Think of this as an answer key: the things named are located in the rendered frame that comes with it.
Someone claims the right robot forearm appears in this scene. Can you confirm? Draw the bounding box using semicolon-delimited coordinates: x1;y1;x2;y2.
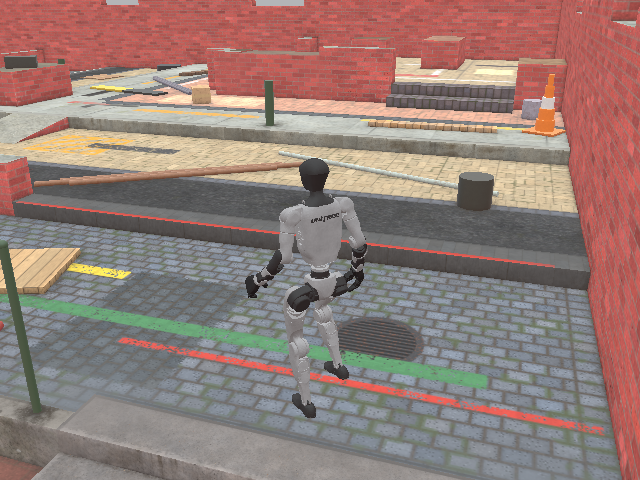
351;236;367;272

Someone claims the humanoid robot torso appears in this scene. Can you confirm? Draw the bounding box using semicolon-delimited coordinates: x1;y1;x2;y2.
295;194;342;302

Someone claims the left robot upper arm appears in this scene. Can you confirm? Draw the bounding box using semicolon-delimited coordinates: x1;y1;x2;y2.
278;206;302;264

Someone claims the left robot thigh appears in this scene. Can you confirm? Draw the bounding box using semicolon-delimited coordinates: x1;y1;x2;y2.
283;285;313;359

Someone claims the right robot upper arm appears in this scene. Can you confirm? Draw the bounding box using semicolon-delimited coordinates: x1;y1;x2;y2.
335;197;366;249

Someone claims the left robot forearm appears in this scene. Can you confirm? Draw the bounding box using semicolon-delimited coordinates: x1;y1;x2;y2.
253;250;284;286

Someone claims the right robot hand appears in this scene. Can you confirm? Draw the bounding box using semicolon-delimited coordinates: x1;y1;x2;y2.
343;266;364;292

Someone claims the left robot hand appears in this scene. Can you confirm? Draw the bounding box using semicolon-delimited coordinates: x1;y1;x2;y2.
245;275;268;298

